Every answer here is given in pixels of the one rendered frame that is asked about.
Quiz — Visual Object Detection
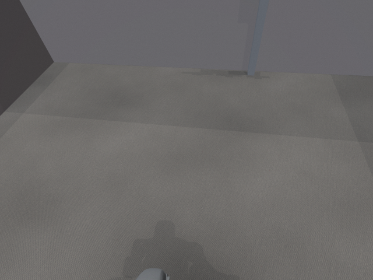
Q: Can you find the left robot thigh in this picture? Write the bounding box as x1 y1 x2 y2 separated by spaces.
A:
135 268 170 280

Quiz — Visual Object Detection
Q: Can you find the panel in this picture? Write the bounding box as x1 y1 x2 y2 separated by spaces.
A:
248 0 269 76

